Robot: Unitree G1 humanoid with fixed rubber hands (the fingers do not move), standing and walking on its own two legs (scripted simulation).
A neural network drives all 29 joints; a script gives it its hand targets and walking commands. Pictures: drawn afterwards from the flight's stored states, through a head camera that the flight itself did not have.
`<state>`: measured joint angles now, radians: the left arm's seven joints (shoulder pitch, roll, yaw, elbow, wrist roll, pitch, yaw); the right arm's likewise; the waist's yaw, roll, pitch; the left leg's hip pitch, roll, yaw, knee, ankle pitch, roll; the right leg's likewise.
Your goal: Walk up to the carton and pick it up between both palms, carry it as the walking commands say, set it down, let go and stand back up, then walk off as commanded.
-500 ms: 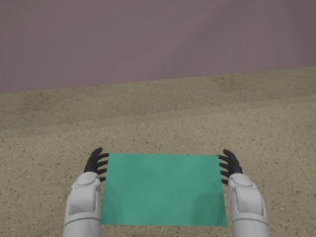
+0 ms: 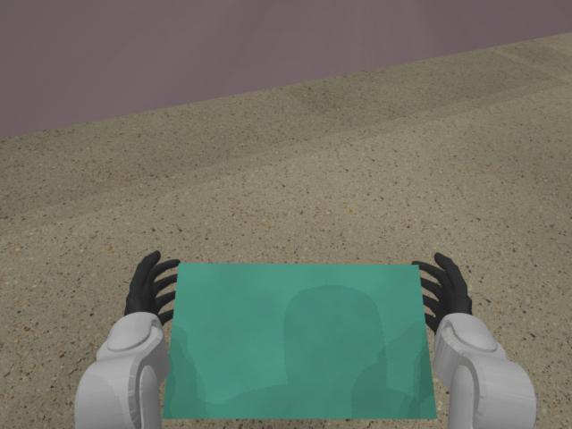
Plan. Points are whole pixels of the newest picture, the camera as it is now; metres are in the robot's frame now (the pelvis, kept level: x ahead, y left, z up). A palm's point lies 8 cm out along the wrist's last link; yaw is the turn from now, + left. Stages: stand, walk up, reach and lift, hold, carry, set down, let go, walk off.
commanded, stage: carry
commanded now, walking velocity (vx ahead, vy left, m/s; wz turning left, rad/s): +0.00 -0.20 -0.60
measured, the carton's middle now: (296, 335) +0.27 +0.00 +0.01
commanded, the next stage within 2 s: none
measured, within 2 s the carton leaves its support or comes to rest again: neither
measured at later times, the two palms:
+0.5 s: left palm (336, 324) +0.25 -0.05 +0.09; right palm out of the picture +0.14 -0.38 +0.09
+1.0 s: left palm (570, 380) +0.18 -0.28 +0.10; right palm out of the picture -0.03 -0.57 +0.10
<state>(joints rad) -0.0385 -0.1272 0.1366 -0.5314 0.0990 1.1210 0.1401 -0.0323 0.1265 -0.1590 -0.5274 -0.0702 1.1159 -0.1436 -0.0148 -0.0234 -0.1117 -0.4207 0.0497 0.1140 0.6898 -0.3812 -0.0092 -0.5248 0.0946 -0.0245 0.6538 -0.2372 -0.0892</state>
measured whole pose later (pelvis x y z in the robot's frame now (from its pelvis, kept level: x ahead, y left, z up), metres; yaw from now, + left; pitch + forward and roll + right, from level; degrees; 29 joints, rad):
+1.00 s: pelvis -0.13 -0.28 +0.00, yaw -34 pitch +4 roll -2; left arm -0.08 -0.13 0.12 -0.49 0.11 1.19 0.15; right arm -0.05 0.13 -0.18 -0.53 -0.11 1.19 -0.14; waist 0.01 0.05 -0.11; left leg -0.44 0.36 0.14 0.85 -0.54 -0.16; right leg -0.47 -0.04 -0.11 0.66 -0.24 0.01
